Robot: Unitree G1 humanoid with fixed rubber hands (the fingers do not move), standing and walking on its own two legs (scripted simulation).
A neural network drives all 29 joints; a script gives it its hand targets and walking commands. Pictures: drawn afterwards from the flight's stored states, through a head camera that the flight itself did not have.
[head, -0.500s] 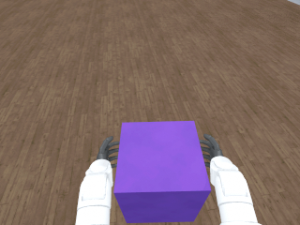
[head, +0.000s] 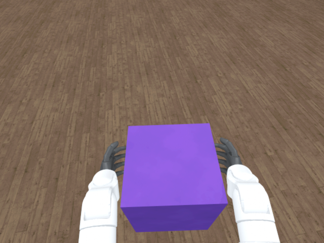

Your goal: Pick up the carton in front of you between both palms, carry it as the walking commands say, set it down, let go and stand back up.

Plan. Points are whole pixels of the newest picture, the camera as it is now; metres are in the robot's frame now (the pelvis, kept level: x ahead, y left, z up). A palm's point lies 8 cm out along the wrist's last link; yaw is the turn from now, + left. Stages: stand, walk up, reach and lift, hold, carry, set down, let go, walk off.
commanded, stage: carry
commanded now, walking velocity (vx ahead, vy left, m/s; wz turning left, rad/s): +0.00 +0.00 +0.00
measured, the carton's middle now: (170, 181) +0.30 +0.00 -0.04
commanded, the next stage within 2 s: none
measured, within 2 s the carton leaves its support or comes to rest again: neither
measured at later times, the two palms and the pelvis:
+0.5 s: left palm (122, 116) +0.49 +0.14 +0.03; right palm (217, 108) +0.50 -0.16 +0.04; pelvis +0.20 -0.02 -0.01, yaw +1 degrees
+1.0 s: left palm (126, 107) +0.53 +0.13 +0.03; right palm (217, 102) +0.53 -0.17 +0.03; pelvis +0.24 -0.02 -0.01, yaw +0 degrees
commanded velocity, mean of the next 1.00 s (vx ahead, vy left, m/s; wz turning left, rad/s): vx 0.00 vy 0.00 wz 0.00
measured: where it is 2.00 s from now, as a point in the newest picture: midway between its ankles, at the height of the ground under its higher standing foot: outside the picture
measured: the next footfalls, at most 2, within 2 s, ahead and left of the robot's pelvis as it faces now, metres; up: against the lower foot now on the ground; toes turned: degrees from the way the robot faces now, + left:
right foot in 0.06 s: +0.18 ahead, -0.13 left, +0.00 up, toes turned -6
left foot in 0.38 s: +0.26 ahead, +0.09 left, +0.00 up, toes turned -16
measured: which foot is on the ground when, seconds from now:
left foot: down 0.00-0.06, up 0.08-0.36, down 0.38-1.00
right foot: up 0.00-0.04, down 0.06-1.00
